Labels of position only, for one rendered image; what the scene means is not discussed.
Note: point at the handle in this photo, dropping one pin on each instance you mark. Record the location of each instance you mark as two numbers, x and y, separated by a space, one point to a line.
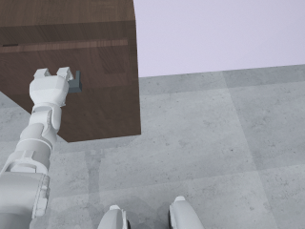
75 85

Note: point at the left robot shin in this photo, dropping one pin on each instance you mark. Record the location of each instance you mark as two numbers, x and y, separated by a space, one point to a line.
114 207

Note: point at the left robot forearm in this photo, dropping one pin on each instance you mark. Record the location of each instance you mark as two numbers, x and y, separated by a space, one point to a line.
33 150

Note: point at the cabinet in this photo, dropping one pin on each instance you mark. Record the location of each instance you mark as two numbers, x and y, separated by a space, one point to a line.
94 113

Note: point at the right robot shin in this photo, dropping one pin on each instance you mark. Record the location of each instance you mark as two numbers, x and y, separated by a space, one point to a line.
178 199

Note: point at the left robot upper arm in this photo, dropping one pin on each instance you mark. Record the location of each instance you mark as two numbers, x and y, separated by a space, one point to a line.
23 197

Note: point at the drawer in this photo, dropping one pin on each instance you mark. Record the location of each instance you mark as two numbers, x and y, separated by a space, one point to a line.
101 62

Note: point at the robot shin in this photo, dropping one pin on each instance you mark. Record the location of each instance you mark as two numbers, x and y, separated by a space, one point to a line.
178 199
114 207

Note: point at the left robot hand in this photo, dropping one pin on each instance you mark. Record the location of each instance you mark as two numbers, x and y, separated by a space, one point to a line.
47 88

